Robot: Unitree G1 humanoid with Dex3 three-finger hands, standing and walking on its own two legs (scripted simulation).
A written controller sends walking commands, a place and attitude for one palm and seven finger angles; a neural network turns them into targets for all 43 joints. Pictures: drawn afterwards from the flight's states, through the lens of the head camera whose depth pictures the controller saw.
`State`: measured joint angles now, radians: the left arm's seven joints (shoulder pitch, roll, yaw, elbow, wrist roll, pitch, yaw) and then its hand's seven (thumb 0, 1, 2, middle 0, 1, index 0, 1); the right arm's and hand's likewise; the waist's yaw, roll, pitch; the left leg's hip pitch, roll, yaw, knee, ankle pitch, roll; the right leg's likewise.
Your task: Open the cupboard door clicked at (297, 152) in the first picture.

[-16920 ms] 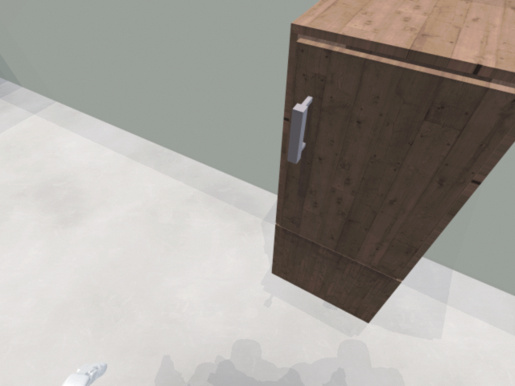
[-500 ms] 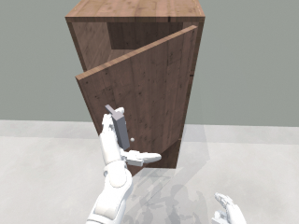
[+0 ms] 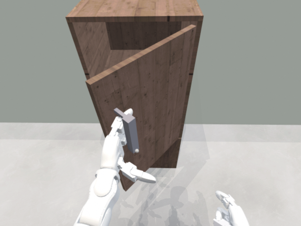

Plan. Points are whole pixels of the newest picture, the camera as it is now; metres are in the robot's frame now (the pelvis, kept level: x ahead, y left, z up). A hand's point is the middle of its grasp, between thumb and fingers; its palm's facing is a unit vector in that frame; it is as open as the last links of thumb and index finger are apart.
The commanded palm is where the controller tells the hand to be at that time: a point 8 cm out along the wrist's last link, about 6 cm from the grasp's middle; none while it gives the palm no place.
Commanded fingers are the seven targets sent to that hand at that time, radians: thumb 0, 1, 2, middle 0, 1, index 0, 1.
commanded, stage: slide the hand sideways off the handle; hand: left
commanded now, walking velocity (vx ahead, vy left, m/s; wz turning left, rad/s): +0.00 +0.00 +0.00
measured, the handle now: (126, 130) +0.35 +0.09 +0.08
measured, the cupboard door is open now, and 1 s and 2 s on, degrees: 48 45 45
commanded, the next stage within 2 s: draw the hand back to the body in 0.80 s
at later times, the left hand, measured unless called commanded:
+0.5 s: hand (110, 166) +0.24 +0.11 +0.08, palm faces +0.03 -1.00 -0.03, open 16.1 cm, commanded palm +0.21 +0.18 +0.08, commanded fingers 0.00 -0.50 0.30 -0.15 -0.30 -0.15 -0.30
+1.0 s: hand (97, 174) +0.22 +0.14 +0.08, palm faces +0.01 -1.00 -0.04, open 16.3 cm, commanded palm +0.19 +0.20 +0.09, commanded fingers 0.00 -0.50 0.30 -0.15 -0.30 -0.15 -0.30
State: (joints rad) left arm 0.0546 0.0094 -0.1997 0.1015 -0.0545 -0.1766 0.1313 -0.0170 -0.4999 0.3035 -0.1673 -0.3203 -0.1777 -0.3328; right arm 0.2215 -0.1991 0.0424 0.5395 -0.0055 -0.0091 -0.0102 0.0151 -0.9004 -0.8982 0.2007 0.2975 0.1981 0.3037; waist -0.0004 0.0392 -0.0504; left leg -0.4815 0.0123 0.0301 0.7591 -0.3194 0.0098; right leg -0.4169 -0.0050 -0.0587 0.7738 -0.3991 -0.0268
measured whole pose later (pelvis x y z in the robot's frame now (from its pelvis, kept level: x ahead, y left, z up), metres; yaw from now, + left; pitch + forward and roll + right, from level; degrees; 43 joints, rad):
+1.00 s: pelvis +0.02 +0.00 -0.01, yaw +1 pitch +6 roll -1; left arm 0.49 0.17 0.00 -0.27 -0.19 -0.24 -0.13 -0.02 -0.50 0.30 -0.16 -0.30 -0.15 -0.30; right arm 0.25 -0.22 0.03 0.49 0.02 -0.14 -0.05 0.02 -0.90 -0.90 0.20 0.30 0.20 0.30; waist 0.02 0.05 -0.07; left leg -0.57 0.02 0.00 0.86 -0.39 0.00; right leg -0.48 0.00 -0.08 0.84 -0.47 -0.03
